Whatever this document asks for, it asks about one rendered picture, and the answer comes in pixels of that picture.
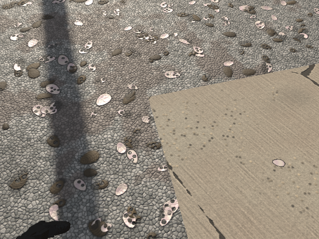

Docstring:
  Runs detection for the left robot hand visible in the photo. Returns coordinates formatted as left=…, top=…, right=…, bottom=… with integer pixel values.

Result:
left=16, top=220, right=71, bottom=239

